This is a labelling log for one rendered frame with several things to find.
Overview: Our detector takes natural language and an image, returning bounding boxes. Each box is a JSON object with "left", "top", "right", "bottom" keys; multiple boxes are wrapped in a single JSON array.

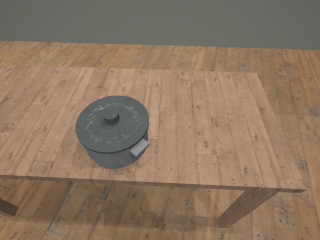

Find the table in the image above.
[{"left": 0, "top": 64, "right": 307, "bottom": 228}]

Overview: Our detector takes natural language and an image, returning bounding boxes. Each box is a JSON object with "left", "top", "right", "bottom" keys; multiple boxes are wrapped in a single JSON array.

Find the knob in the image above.
[{"left": 103, "top": 108, "right": 120, "bottom": 124}]

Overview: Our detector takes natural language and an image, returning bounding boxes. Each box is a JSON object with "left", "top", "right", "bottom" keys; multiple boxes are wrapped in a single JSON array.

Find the lid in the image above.
[{"left": 75, "top": 95, "right": 149, "bottom": 154}]

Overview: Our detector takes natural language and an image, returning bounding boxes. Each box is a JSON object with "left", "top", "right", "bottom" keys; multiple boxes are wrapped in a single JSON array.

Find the pot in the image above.
[{"left": 83, "top": 131, "right": 150, "bottom": 169}]

